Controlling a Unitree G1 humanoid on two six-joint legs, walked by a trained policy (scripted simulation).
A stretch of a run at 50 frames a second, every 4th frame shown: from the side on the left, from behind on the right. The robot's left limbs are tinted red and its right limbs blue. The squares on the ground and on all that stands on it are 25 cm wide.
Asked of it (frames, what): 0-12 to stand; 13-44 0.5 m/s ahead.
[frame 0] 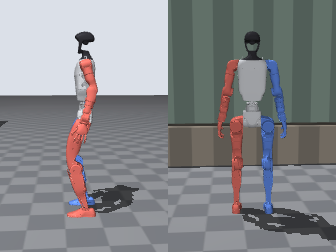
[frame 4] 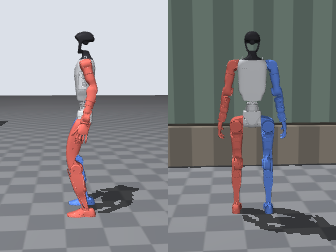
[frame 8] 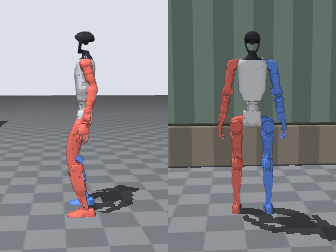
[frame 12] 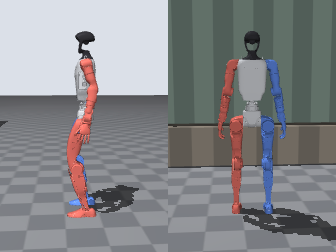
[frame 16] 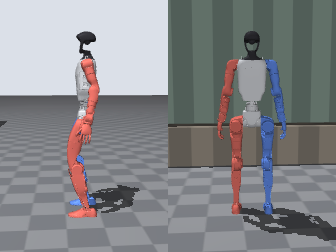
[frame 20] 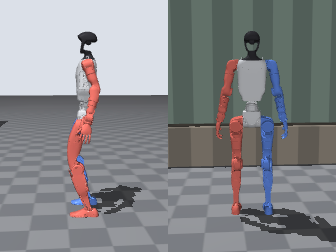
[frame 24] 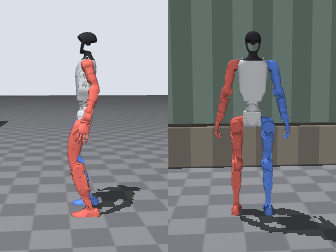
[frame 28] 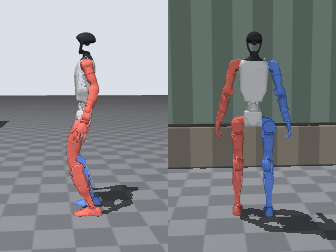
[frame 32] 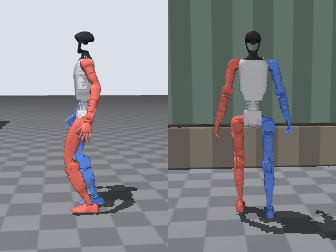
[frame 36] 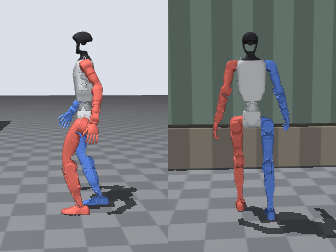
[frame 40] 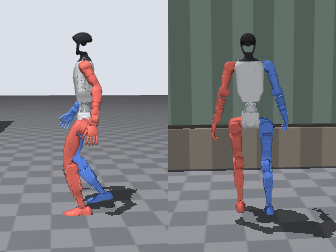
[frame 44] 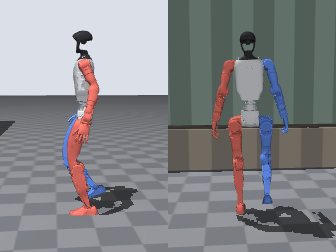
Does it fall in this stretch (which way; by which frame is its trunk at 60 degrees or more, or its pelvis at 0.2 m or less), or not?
no
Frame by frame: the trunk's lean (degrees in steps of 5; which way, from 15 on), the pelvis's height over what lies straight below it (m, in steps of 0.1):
0: 0, 0.8
4: 0, 0.8
8: 0, 0.8
12: 0, 0.8
16: 0, 0.8
20: 0, 0.8
24: 5, 0.8
28: 5, 0.8
32: 0, 0.8
36: 0, 0.8
40: 5, 0.8
44: 5, 0.8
